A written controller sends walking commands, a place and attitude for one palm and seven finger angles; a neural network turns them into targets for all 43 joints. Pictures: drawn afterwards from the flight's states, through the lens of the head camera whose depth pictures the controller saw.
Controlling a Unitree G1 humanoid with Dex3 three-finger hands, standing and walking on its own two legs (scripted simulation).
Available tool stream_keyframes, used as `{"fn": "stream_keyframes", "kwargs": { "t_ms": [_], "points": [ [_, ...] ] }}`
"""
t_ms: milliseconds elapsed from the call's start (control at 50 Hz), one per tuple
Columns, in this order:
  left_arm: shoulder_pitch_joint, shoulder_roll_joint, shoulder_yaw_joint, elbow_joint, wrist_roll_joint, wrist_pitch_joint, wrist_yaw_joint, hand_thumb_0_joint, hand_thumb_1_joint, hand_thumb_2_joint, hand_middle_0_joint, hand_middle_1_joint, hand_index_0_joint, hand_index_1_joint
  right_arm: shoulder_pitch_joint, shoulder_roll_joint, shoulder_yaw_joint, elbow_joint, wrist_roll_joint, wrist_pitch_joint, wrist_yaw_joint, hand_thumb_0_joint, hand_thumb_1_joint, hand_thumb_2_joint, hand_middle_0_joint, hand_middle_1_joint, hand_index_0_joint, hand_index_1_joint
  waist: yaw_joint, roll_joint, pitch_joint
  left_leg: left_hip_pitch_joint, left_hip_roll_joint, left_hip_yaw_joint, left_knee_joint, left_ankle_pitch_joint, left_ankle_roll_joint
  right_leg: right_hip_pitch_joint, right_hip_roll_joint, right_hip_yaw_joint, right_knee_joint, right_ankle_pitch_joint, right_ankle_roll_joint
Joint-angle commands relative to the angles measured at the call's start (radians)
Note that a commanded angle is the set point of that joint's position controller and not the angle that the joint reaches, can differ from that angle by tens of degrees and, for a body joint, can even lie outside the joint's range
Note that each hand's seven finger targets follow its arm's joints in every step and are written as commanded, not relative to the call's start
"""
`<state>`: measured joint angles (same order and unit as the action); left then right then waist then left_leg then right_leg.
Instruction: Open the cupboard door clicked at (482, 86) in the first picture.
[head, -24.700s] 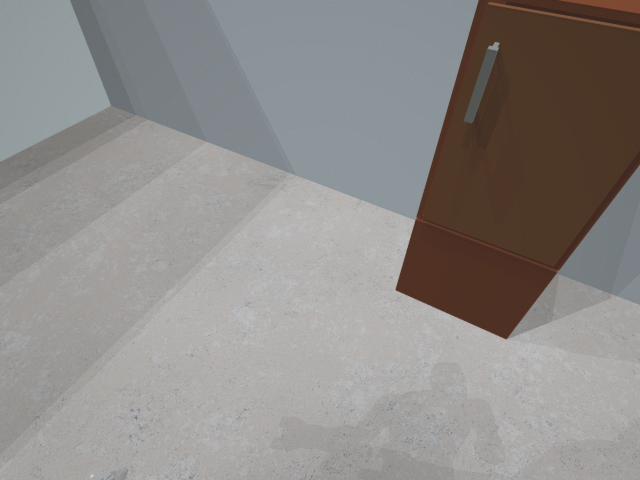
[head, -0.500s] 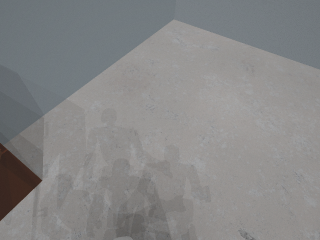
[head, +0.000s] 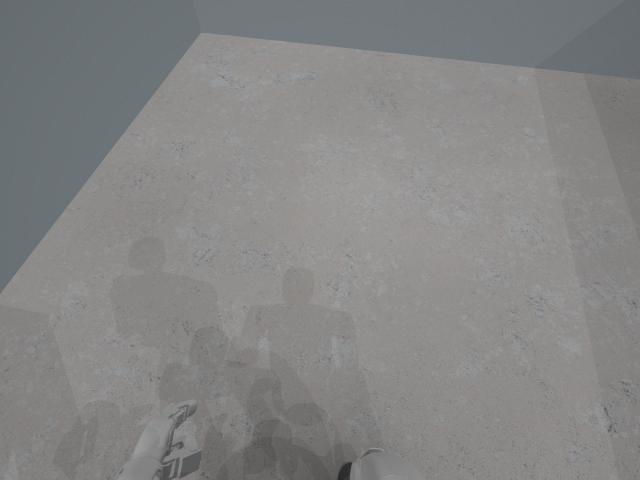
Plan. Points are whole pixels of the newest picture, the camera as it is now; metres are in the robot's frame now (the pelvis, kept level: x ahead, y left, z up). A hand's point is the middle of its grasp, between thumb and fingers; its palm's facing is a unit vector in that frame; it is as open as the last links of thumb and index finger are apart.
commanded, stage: walk to a spot facing it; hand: left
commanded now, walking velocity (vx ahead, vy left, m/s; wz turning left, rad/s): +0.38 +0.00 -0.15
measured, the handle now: out of the picture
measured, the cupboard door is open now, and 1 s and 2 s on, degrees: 47 47 47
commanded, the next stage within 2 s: turn to face it in 0.72 s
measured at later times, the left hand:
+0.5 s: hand out of the picture +0.14 +0.15 -0.15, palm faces +0.08 -0.99 -0.15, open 7.3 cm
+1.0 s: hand (252, 205) +0.62 +0.14 -0.14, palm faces -0.17 -0.95 -0.25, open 7.3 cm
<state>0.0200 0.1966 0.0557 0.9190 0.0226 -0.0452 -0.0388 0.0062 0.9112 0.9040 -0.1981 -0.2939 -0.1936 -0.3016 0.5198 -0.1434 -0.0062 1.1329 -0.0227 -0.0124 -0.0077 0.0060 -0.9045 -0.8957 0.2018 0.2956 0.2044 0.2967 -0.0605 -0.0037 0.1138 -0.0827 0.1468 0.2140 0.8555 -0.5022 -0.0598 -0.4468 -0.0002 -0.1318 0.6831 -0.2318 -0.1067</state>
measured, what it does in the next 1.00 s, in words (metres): walks ahead: left foot, then right foot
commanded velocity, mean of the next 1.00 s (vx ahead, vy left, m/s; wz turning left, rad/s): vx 0.26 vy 0.00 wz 0.01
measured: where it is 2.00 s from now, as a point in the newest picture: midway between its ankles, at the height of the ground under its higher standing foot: (343, 342)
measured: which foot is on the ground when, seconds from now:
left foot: up 0.00-0.52, down 0.54-1.00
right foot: down 0.00-0.54, up 0.56-0.96, down 0.98-1.00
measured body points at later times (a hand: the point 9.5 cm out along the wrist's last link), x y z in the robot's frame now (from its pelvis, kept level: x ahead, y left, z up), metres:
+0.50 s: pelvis +0.24 +0.00 +0.01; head +0.28 +0.01 +0.46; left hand +0.13 +0.20 -0.14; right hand +0.40 -0.22 -0.12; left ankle +0.36 +0.10 -0.70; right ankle +0.07 -0.06 -0.71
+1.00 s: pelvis +0.47 -0.04 +0.01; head +0.51 -0.05 +0.46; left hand +0.63 +0.19 -0.12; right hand +0.32 -0.23 -0.13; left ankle +0.37 +0.10 -0.71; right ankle +0.54 -0.15 -0.72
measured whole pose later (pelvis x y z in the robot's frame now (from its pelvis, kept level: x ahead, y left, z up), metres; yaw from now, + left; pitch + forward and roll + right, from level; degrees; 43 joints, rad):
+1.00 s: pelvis +0.47 -0.04 +0.01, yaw -6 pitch +1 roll +1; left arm 0.08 0.23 0.05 1.00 0.02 -0.04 -0.01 0.01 0.92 0.90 -0.20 -0.29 -0.19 -0.30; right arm 0.48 -0.14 -0.01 1.15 -0.02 -0.03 -0.02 0.00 -0.92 -0.90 0.20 0.30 0.20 0.30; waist -0.07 -0.01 0.07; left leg -0.07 0.06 0.17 0.55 -0.44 -0.02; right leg -0.41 -0.07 -0.11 0.58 -0.14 -0.02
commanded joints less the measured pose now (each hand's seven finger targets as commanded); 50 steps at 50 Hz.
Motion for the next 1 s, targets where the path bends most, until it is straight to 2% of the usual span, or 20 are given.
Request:
{"fn": "stream_keyframes", "kwargs": {
  "t_ms": [0,40,100,260,380,440,480,500,520,540,560,600,640,700,780,860,920,940,960,980],
  "points": [
    [0.309,0.191,0.052,0.053,-0.021,0.002,0.048,0.000,0.900,0.900,-0.200,-0.300,-0.200,-0.300,-0.177,-0.123,-0.050,-0.155,0.015,-0.048,-0.004,0.000,-0.900,-0.900,0.200,0.300,0.200,0.300,0.145,-0.083,-0.114,-0.588,0.016,-0.201,0.514,0.104,0.033,0.444,-0.375,0.552,-0.428,0.079,-0.138],
    [0.227,0.111,0.024,0.044,-0.017,-0.015,0.048,0.000,0.900,0.900,-0.200,-0.300,-0.200,-0.300,-0.139,-0.079,-0.043,-0.124,0.003,-0.027,-0.005,0.000,-0.900,-0.900,0.200,0.300,0.200,0.300,0.060,-0.044,-0.074,-0.465,0.040,-0.201,0.382,0.166,0.022,0.260,-0.296,0.367,-0.451,0.225,-0.094],
    [0.251,0.086,0.019,0.077,-0.010,-0.039,0.046,0.000,0.900,0.900,-0.200,-0.300,-0.200,-0.300,-0.084,-0.045,-0.043,-0.093,-0.004,-0.008,0.004,0.000,-0.900,-0.900,0.200,0.300,0.200,0.300,0.020,-0.036,-0.115,-0.418,0.018,-0.169,0.242,0.206,0.012,0.247,-0.227,0.264,-0.460,0.313,-0.082],
    [0.399,0.059,0.007,0.151,-0.011,-0.063,0.049,0.000,0.900,0.900,-0.200,-0.300,-0.200,-0.300,-0.380,-0.073,-0.052,-0.193,0.003,-0.017,0.026,0.000,-0.900,-0.900,0.200,0.300,0.200,0.300,0.079,-0.086,-0.063,-0.639,-0.004,-0.162,0.055,0.332,0.009,0.494,-0.227,0.247,-0.460,0.518,-0.057],
    [0.498,0.074,-0.006,0.204,-0.005,-0.060,0.062,0.000,0.900,0.900,-0.200,-0.300,-0.200,-0.300,-0.556,-0.070,-0.046,-0.233,0.008,-0.024,0.041,0.000,-0.900,-0.900,0.200,0.300,0.200,0.300,0.111,-0.074,0.006,-0.604,-0.055,-0.120,-0.100,0.308,0.040,0.560,-0.252,0.244,-0.438,0.682,-0.049],
    [0.467,0.110,0.002,0.205,-0.005,-0.062,0.064,0.000,0.900,0.900,-0.200,-0.300,-0.200,-0.300,-0.477,-0.084,-0.048,-0.208,0.006,-0.033,0.031,0.000,-0.900,-0.900,0.200,0.300,0.200,0.300,0.050,-0.078,-0.043,-0.401,-0.135,-0.056,-0.208,0.246,0.082,0.553,-0.244,0.182,-0.306,0.982,-0.036],
    [0.439,0.112,0.004,0.207,-0.008,-0.060,0.062,0.000,0.900,0.900,-0.200,-0.300,-0.200,-0.300,-0.246,-0.132,-0.061,-0.129,-0.005,-0.040,0.014,0.000,-0.900,-0.900,0.200,0.300,0.200,0.300,-0.052,-0.066,-0.128,-0.043,-0.161,-0.048,-0.310,0.352,0.118,0.383,-0.193,0.122,-0.053,0.956,0.014],
    [0.440,0.088,0.004,0.184,-0.018,-0.061,0.057,0.000,0.900,0.900,-0.200,-0.300,-0.200,-0.300,-0.082,-0.213,-0.081,-0.096,-0.018,-0.045,0.002,0.000,-0.900,-0.900,0.200,0.300,0.200,0.300,-0.115,0.043,-0.226,0.221,0.012,-0.276,-0.321,0.406,0.196,0.157,-0.123,0.086,0.195,0.639,0.055],
    [0.485,0.026,-0.011,0.157,-0.031,-0.062,0.044,0.000,0.900,0.900,-0.200,-0.300,-0.200,-0.300,0.029,-0.296,-0.098,-0.075,-0.025,-0.050,-0.006,0.000,-0.900,-0.900,0.200,0.300,0.200,0.300,-0.103,0.254,-0.357,0.411,0.306,-0.681,-0.423,0.509,0.334,-0.067,0.022,0.053,0.585,-0.177,0.078],
    [0.413,0.050,-0.006,0.138,-0.025,-0.060,0.050,0.000,0.900,0.900,-0.200,-0.300,-0.200,-0.300,0.000,-0.292,-0.094,-0.079,-0.005,-0.042,-0.013,0.000,-0.900,-0.900,0.200,0.300,0.200,0.300,-0.083,0.159,-0.321,0.329,0.361,-0.760,-0.521,0.519,0.373,-0.141,-0.003,0.161,0.744,-0.279,0.061],
    [0.358,0.046,0.001,0.123,-0.015,-0.053,0.052,0.000,0.900,0.900,-0.200,-0.300,-0.200,-0.300,-0.084,-0.264,-0.088,-0.099,-0.001,-0.043,-0.012,0.000,-0.900,-0.900,0.200,0.300,0.200,0.300,-0.045,0.062,-0.178,0.147,0.336,-0.675,-0.569,0.397,0.350,-0.193,-0.048,0.172,0.781,-0.228,0.066],
    [0.322,0.009,0.005,0.126,0.001,-0.026,0.034,0.000,0.900,0.900,-0.200,-0.300,-0.200,-0.300,-0.195,-0.145,-0.058,-0.127,-0.004,-0.062,-0.018,0.000,-0.900,-0.900,0.200,0.300,0.200,0.300,0.026,0.056,-0.014,-0.123,0.240,-0.485,-0.647,0.306,0.245,-0.178,-0.106,0.181,0.722,-0.087,0.087],
    [0.366,-0.036,0.001,0.136,0.009,0.002,0.022,0.000,0.900,0.900,-0.200,-0.300,-0.200,-0.300,-0.183,-0.111,-0.044,-0.109,-0.002,-0.083,-0.021,0.000,-0.900,-0.900,0.200,0.300,0.200,0.300,0.065,0.082,-0.032,-0.152,0.166,-0.307,-0.655,0.472,0.194,-0.127,-0.107,0.162,0.615,-0.034,0.102],
    [0.365,-0.046,0.008,0.127,0.006,0.026,0.020,0.000,0.900,0.900,-0.200,-0.300,-0.200,-0.300,-0.169,-0.106,-0.051,-0.098,0.000,-0.084,-0.021,0.000,-0.900,-0.900,0.200,0.300,0.200,0.300,0.089,0.111,-0.082,-0.131,0.131,-0.166,-0.658,0.548,0.183,-0.107,-0.117,0.144,0.460,0.029,0.113],
    [0.217,-0.028,0.012,0.072,0.005,0.034,0.006,0.000,0.900,0.900,-0.200,-0.300,-0.200,-0.300,-0.134,-0.136,-0.049,-0.090,-0.001,-0.070,-0.017,0.000,-0.900,-0.900,0.200,0.300,0.200,0.300,0.067,0.140,-0.023,-0.107,0.123,-0.077,-0.654,0.600,0.167,-0.109,-0.105,0.069,0.216,0.117,0.113],
    [0.123,-0.012,-0.007,0.057,0.000,0.023,0.015,0.000,0.900,0.900,-0.200,-0.300,-0.200,-0.300,-0.039,-0.130,-0.029,-0.047,-0.006,-0.056,-0.021,0.000,-0.900,-0.900,0.200,0.300,0.200,0.300,0.031,0.086,0.012,-0.101,0.129,-0.111,-0.583,0.797,0.175,0.017,-0.069,0.031,0.000,0.128,0.092],
    [0.234,0.040,-0.006,0.087,0.000,0.005,0.025,0.000,0.900,0.900,-0.200,-0.300,-0.200,-0.300,-0.052,-0.139,-0.023,-0.035,0.005,-0.048,-0.022,0.000,-0.900,-0.900,0.200,0.300,0.200,0.300,0.095,0.085,-0.089,-0.115,0.081,-0.128,-0.403,0.851,0.135,0.287,-0.039,0.012,-0.157,0.203,0.089],
    [0.322,0.104,0.009,0.114,0.002,-0.008,0.035,0.000,0.900,0.900,-0.200,-0.300,-0.200,-0.300,-0.059,-0.125,-0.023,-0.040,0.014,-0.048,-0.019,0.000,-0.900,-0.900,0.200,0.300,0.200,0.300,0.135,0.014,-0.165,-0.219,0.040,-0.118,-0.272,0.722,0.099,0.492,-0.113,0.089,-0.157,0.426,0.075],
    [0.420,0.200,0.031,0.136,0.005,-0.020,0.047,0.000,0.900,0.900,-0.200,-0.300,-0.200,-0.300,-0.025,-0.102,-0.027,-0.055,0.024,-0.046,-0.013,0.000,-0.900,-0.900,0.200,0.300,0.200,0.300,0.158,-0.159,-0.287,-0.388,-0.079,-0.056,-0.028,0.339,0.048,0.703,-0.357,0.302,-0.153,0.745,-0.013],
    [0.449,0.248,0.035,0.133,-0.011,-0.015,0.049,0.000,0.900,0.900,-0.200,-0.300,-0.200,-0.300,0.004,-0.110,-0.032,-0.070,0.034,-0.027,-0.018,0.000,-0.900,-0.900,0.200,0.300,0.200,0.300,0.147,-0.232,-0.370,-0.380,-0.114,-0.102,0.237,-0.183,0.028,0.683,-0.537,0.385,-0.243,0.884,-0.122]
  ]
}}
